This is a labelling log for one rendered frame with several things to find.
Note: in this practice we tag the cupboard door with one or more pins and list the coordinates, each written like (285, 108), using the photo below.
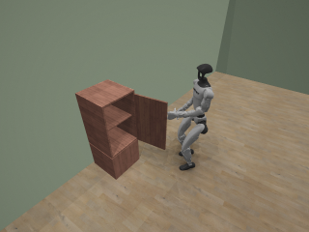
(151, 120)

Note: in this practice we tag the robot left forearm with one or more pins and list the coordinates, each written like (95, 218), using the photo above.
(190, 113)

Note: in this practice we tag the left robot thigh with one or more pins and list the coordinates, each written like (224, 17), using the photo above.
(193, 135)

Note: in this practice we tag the robot left hand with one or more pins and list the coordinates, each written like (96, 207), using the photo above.
(172, 114)

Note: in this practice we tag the robot right forearm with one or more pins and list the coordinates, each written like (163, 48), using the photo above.
(188, 104)

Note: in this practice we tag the robot left foot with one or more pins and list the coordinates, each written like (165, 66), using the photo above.
(186, 166)

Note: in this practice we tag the left robot upper arm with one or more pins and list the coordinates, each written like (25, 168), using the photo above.
(207, 97)

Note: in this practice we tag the robot right hand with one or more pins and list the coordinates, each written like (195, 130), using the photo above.
(180, 109)

